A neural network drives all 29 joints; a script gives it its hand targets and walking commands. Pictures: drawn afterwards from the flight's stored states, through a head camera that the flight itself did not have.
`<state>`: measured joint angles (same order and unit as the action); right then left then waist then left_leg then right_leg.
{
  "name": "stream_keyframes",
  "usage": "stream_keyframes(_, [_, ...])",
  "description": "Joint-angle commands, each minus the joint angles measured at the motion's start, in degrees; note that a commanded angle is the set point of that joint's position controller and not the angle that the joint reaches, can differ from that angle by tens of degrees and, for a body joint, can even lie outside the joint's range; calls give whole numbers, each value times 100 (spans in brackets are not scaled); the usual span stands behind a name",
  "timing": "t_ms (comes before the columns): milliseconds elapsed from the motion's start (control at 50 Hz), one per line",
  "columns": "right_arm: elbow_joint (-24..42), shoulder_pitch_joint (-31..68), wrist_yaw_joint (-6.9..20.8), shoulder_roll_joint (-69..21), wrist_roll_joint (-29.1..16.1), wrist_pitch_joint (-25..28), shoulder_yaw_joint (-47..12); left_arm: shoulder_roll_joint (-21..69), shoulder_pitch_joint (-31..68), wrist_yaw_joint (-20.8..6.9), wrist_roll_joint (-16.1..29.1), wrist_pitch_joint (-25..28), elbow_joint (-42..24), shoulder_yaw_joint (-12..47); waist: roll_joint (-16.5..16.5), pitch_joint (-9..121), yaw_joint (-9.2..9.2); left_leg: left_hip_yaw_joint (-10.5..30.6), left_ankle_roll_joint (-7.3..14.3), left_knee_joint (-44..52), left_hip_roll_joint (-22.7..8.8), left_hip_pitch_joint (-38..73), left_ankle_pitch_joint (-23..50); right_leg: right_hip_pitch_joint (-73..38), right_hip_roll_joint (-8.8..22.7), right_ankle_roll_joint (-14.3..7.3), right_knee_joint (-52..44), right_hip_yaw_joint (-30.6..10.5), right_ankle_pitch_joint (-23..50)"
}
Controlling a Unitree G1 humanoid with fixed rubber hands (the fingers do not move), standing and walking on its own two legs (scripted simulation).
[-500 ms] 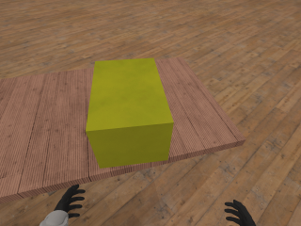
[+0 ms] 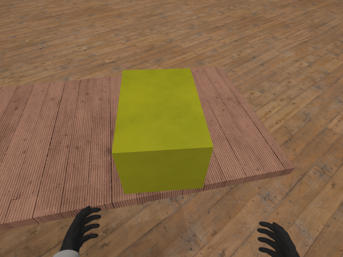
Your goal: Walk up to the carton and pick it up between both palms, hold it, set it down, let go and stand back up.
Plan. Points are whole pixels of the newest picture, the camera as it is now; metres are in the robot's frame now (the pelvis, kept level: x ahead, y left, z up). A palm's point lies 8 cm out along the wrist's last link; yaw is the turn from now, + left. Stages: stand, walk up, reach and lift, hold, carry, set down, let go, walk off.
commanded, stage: reach and lift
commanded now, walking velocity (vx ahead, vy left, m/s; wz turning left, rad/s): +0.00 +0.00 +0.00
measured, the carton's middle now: (160, 125) +0.46 +0.08 +0.05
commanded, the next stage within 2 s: none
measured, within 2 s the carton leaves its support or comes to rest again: neither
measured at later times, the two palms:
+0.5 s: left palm (64, 225) +0.17 +0.23 +0.05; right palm (281, 230) +0.20 -0.19 +0.04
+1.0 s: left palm (65, 183) +0.24 +0.24 +0.10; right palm (268, 180) +0.28 -0.17 +0.08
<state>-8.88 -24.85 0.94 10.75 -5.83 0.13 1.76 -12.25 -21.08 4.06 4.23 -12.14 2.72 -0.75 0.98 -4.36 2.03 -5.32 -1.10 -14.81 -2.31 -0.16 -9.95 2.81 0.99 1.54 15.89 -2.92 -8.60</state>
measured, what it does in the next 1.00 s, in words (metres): stands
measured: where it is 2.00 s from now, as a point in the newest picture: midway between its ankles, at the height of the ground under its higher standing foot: outside the picture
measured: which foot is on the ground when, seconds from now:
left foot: down 0.00-1.00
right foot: down 0.00-1.00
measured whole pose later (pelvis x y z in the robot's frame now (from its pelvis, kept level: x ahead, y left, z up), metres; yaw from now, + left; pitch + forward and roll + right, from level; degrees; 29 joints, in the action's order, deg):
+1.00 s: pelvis +0.00 -0.01 +0.00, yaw +2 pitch -3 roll +0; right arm 7.9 -3.9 -8.1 14.1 -17.7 -13.1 -1.6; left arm -12.9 -4.2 2.2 12.2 -27.2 -16.5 -8.2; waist -0.5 -4.2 3.6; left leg -2.7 -1.7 -16.4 -2.8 -3.1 -10.3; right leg 4.0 0.4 0.9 15.5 -1.3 -8.7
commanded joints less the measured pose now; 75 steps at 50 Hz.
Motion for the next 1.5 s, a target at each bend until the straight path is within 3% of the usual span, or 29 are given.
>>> stream_keyframes(0, [1249,-82,-156,420,-108,149,139,-633,349,51,139,220,-1366,-318,-157,336,-27,-157,-175,143,301,22,1104,94,-316,-194,-283,187,665])
stream_keyframes(180, [2214,112,-329,299,-268,-113,81,-790,466,76,513,118,-2055,-388,-196,434,128,-97,-116,114,276,-90,960,271,-320,-187,-286,201,254])
stream_keyframes(340, [2638,376,-420,268,-458,-392,9,-769,661,5,713,-115,-2157,-449,-139,380,197,5,-67,155,300,-107,711,422,-288,-201,-398,184,-193])
stream_keyframes(580, [3233,913,-543,396,-748,-564,-28,-725,1080,-2,893,-237,-2781,-565,-188,599,294,152,-99,-20,331,62,1140,543,-303,-228,-409,174,-237])
stream_keyframes(740, [2863,1955,-667,420,-798,-881,62,-757,2050,-79,916,-657,-2641,-699,-150,609,199,154,-13,135,288,-181,481,400,-208,-216,-406,94,-392])
stream_keyframes(860, [2837,2625,-826,720,-1066,-1005,-26,-764,2323,-115,900,-1073,-2881,-945,-202,1218,202,151,-191,-273,327,236,1903,148,-341,-190,-240,186,581])
stream_keyframes(920, [2692,2957,-925,852,-1205,-1073,-95,-667,2478,-186,769,-1343,-2859,-1096,-168,1270,176,168,-241,-362,342,408,2281,31,-381,-181,-240,225,907])
stream_keyframes(980, [2562,3303,-998,949,-1311,-1159,-135,-592,2725,-242,681,-1570,-2826,-1190,-140,1272,124,164,-262,-376,349,464,2362,-51,-401,-180,-238,254,1073])
stream_keyframes(1020, [2568,3522,-974,875,-1181,-1334,-41,-696,3213,-341,638,-1690,-2552,-1222,62,1209,72,70,-214,-272,329,-21,1956,-179,-366,-186,-271,201,1062])
stream_keyframes(1100, [2455,3826,-960,962,-1305,-1453,-106,-701,3570,-371,520,-1832,-2623,-1329,-191,1547,73,57,-271,-339,346,80,2119,-349,-378,-181,-155,212,1350])
stream_keyframes(1180, [2310,4415,-951,1125,-1360,-1506,7,-702,4120,-302,554,-1951,-2587,-1315,-376,1747,17,68,-324,-401,313,13,2119,-238,-428,-235,-90,274,1186])
stream_keyframes(1280, [1775,5537,-923,1205,-1410,-1693,26,-899,5216,-232,623,-2180,-1965,-1310,-321,1933,6,77,-248,-404,315,-357,1622,-117,-405,-243,-10,248,881])
stream_keyframes(1380, [1228,6082,-958,1377,-1519,-1805,-43,-956,5585,-238,500,-2405,-1565,-1410,-223,2231,-22,86,-252,-511,335,-224,1956,-384,-447,-172,106,300,1422])
stream_keyframes(1480, [504,6843,-945,1319,-1530,-1933,-60,-1085,6299,-234,522,-2412,-723,-1399,-90,2180,1,61,-128,-398,332,-643,1337,-379,-403,-135,128,292,1057])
